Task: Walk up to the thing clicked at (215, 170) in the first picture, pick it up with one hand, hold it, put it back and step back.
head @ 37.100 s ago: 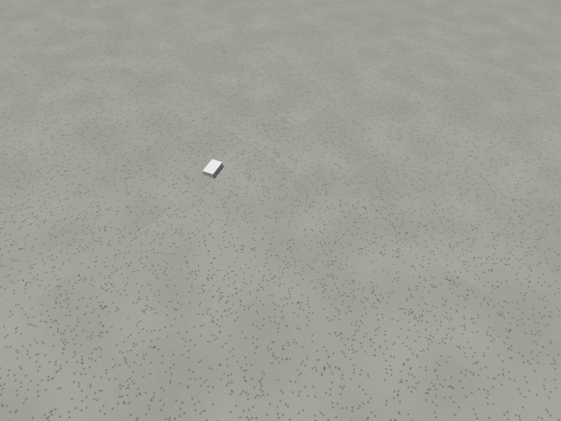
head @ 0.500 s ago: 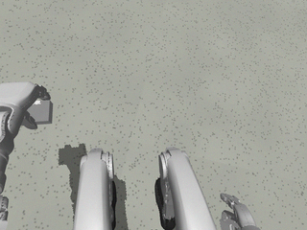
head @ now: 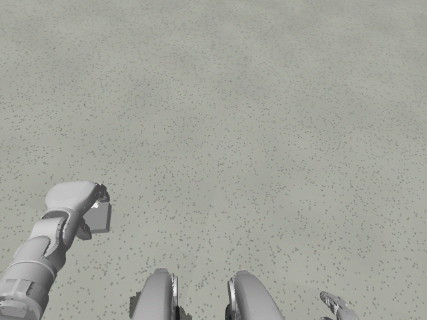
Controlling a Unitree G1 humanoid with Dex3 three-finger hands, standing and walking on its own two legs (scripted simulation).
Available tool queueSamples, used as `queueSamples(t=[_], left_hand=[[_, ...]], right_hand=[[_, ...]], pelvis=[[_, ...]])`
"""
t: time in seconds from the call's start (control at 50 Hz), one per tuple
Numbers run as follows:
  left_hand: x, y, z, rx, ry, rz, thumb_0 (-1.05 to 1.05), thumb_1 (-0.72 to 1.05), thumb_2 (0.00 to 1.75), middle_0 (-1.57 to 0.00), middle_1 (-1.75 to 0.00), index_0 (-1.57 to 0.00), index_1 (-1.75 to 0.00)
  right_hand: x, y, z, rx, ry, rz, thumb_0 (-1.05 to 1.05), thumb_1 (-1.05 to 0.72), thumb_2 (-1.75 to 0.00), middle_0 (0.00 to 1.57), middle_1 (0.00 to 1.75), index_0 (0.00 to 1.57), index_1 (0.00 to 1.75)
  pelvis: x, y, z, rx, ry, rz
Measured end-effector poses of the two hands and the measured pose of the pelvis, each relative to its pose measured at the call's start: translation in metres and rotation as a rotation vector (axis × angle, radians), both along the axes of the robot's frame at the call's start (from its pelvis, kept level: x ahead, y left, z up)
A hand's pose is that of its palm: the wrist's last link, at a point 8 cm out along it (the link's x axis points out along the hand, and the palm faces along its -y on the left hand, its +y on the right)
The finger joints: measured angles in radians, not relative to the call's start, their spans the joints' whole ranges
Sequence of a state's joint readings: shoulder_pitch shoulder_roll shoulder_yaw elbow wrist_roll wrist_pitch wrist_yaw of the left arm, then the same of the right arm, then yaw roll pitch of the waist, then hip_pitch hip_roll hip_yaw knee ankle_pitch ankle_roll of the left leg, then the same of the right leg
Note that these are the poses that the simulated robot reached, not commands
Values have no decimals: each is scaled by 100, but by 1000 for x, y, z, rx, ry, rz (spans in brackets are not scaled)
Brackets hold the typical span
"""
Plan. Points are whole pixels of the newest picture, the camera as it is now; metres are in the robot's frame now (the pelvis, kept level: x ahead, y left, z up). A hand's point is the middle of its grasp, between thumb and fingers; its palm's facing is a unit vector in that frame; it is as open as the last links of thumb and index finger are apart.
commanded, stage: lift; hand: left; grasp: from above
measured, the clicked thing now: (85, 218) +0.35 +0.26 -0.13
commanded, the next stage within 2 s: hold in 0.48 s
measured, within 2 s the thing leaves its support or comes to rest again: neither
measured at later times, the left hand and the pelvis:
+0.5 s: hand (84, 188) +0.36 +0.22 +0.00, palm faces -0.46 -0.08 -0.89, open 8.8 cm; pelvis +0.04 +0.00 +0.09, yaw +0 degrees
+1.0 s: hand (77, 173) +0.37 +0.22 +0.05, palm faces -0.46 -0.05 -0.89, open 8.7 cm; pelvis +0.07 +0.00 +0.11, yaw +0 degrees
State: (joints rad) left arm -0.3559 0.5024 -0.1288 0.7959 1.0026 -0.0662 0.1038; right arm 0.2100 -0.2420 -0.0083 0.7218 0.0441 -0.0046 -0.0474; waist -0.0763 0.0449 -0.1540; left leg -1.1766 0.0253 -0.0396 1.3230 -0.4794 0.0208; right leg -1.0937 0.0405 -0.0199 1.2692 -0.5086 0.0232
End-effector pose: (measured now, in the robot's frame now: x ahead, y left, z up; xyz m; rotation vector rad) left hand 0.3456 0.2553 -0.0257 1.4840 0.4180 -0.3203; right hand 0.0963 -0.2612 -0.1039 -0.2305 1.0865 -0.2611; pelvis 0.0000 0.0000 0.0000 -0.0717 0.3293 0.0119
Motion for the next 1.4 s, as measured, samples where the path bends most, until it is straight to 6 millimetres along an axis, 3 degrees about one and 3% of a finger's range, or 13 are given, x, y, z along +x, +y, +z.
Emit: queueSamples(t=[0.24, 0.54, 0.92, 1.4], left_hand=[[9, -21, 49, 10, -3, -8, -1, 25, 15, -82, -33, -85, -29], [23, -29, 92, -1, 3, 23, -1, 23, 20, -82, -33, -85, -29], [29, -31, 128, 13, 7, -12, -1, 25, 17, -83, -32, -85, -28], [10, -39, 149, 11, 10, -26, -1, 24, 18, -84, -29, -87, -25]], right_hand=[[3, -1, 47, 21, 5, -21, 1, -89, -89, 20, 30, 20, 30], [25, -2, 81, 42, 1, -43, 1, -89, -89, 20, 30, 20, 30], [69, -3, 105, 57, -79, -24, 1, -89, -88, 20, 30, 20, 30], [75, -4, 115, 77, -110, -1, 1, -89, -89, 20, 30, 20, 30]], pelvis=[[22, 0, 52, 25, -78, -5], [47, -1, 91, 45, -151, -10], [65, -1, 110, 58, -215, -16], [56, -7, 120, 68, -279, -14]])
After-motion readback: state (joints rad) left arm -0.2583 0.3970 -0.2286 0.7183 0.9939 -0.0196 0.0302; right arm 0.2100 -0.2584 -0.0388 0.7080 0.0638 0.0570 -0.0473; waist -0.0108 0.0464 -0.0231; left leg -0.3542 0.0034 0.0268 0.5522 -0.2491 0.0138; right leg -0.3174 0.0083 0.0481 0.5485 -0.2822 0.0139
